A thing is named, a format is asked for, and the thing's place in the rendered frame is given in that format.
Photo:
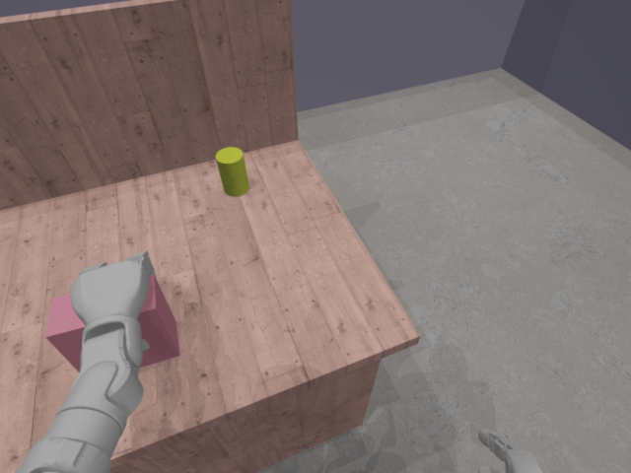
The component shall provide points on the table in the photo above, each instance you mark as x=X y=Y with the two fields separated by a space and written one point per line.
x=111 y=117

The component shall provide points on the robot left hand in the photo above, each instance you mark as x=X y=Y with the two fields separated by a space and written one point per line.
x=117 y=289

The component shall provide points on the sponge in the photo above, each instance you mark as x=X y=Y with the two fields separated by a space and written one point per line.
x=158 y=328

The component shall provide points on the robot right hand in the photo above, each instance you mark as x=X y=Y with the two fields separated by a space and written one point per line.
x=508 y=450

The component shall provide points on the left robot forearm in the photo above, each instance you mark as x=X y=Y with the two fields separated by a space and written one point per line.
x=87 y=427

